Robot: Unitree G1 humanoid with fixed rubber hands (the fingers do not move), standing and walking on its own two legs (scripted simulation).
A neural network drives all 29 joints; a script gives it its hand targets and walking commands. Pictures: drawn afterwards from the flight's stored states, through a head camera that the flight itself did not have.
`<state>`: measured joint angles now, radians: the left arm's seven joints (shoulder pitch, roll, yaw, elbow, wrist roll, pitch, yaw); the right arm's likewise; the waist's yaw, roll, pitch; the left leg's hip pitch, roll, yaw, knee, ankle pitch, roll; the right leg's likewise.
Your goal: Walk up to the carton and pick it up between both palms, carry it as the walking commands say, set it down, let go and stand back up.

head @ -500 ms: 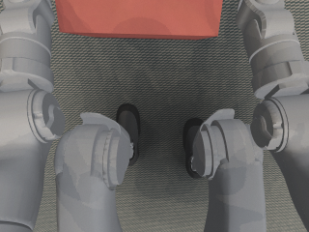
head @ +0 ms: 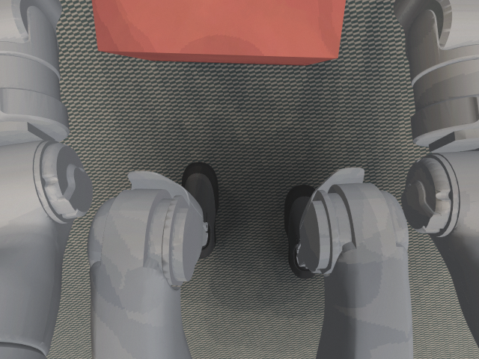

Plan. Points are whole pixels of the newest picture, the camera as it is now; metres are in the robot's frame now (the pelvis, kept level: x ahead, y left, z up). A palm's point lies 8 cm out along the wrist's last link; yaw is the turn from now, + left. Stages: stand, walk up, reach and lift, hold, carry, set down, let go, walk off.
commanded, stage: set down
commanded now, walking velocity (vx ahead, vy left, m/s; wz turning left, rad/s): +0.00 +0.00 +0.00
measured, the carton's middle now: out of the picture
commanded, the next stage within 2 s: let go in 1.22 s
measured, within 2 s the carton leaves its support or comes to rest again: neither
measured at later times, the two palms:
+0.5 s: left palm out of the picture +0.56 +0.27 -0.01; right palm out of the picture +0.57 -0.15 -0.02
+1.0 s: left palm out of the picture +0.57 +0.28 +0.15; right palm out of the picture +0.57 -0.16 +0.13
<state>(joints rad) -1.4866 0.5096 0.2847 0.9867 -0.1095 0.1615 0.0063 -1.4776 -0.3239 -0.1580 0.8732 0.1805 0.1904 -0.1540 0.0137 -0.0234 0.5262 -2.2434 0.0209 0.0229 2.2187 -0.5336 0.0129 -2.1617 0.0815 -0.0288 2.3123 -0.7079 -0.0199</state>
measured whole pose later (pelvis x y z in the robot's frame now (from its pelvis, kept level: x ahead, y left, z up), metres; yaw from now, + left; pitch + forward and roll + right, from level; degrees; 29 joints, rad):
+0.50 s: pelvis +0.00 +0.00 +0.10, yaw +0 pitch +29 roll +1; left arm -1.45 0.57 0.28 0.80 -0.13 0.39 -0.03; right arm -1.42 -0.33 -0.15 0.64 0.18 0.44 -0.17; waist 0.02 -0.02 0.52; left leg -1.90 0.02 0.02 1.94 -0.54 0.01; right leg -1.83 0.09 0.00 2.02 -0.69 -0.02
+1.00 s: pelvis +0.01 +0.00 +0.23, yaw +0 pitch +26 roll +1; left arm -1.38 0.58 0.28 0.73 -0.13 0.40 -0.07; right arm -1.36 -0.33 -0.16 0.56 0.16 0.47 -0.17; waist 0.03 -0.02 0.52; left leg -1.48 0.01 0.02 1.46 -0.43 0.01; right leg -1.43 0.09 0.03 1.52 -0.55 -0.02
